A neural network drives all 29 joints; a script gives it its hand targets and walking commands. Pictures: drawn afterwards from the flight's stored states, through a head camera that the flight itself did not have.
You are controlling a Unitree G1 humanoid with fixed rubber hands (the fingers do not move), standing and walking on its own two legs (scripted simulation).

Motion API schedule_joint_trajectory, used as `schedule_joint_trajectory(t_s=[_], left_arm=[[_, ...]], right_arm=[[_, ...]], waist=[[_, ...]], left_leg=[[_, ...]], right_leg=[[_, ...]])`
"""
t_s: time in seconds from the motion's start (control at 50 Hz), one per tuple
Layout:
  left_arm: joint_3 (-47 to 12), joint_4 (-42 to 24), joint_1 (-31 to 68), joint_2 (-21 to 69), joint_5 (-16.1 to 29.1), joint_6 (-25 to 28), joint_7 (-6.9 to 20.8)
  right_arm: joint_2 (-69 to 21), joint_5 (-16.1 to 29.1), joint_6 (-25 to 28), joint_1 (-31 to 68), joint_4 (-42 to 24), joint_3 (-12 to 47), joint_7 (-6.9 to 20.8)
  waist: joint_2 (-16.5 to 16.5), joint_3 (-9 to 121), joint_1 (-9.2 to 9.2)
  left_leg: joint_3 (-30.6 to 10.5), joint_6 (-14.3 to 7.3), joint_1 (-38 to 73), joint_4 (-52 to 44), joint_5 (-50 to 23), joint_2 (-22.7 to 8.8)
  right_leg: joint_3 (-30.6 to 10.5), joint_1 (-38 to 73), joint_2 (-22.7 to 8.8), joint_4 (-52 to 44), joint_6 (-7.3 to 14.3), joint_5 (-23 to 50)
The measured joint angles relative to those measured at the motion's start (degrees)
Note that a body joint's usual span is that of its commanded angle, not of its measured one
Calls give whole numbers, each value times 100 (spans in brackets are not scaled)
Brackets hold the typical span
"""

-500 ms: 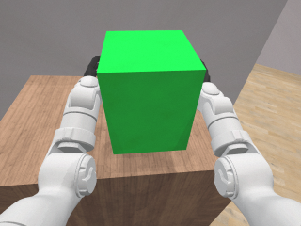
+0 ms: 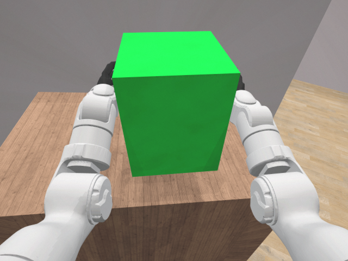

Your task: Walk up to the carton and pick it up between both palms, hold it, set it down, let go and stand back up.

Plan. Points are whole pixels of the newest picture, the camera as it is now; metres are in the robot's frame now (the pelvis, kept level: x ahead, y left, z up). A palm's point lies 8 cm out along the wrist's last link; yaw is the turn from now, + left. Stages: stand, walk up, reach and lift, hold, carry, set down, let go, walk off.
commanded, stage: reach and lift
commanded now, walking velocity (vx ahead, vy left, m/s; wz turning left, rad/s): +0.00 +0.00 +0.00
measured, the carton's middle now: (171, 103) +0.40 +0.01 +0.21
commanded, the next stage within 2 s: hold in 0.12 s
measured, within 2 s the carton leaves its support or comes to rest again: neither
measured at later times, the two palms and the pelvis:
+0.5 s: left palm (102, 89) +0.39 +0.16 +0.24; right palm (236, 92) +0.39 -0.13 +0.25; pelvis +0.00 +0.00 +0.00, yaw +0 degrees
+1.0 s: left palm (101, 86) +0.39 +0.16 +0.25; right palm (237, 85) +0.39 -0.13 +0.27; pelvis +0.00 +0.00 +0.00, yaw +0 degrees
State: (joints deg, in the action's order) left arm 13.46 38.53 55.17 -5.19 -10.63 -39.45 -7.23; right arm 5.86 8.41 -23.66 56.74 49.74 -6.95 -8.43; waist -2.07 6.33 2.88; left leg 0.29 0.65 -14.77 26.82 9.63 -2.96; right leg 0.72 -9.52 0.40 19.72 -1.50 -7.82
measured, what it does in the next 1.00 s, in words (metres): stands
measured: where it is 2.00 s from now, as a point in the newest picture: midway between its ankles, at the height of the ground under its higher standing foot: outside the picture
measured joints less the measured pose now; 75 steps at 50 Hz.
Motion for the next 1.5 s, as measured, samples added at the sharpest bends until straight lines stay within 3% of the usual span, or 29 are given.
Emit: schedule_joint_trajectory(t_s=[0.18,0.54,0.86,1.24,1.5], left_arm=[[20,-1,98,0,0,-93,-6],[33,-288,15,0,0,-575,-3],[130,-290,208,-10,0,-655,61],[173,-334,82,-15,0,-774,91],[188,-340,203,-17,0,-792,114]], right_arm=[[25,15,-117,138,27,-116,18],[172,453,-338,97,28,458,-100],[192,469,-642,454,27,80,-136],[208,569,-686,275,-2,499,-200],[219,578,-822,476,-2,206,-216]], waist=[[9,3,0],[16,216,0],[16,231,0],[54,250,0],[67,285,0]], left_leg=[[-4,0,0,0,-7,0],[-12,1,1,-1,-11,-2],[-19,-15,0,-1,-20,1],[-25,2,1,-2,-9,1],[-31,-7,0,-2,-25,3]], right_leg=[[0,0,2,0,0,10],[0,3,6,0,0,11],[0,2,8,0,0,29],[0,5,10,0,3,11],[0,5,11,0,3,27]])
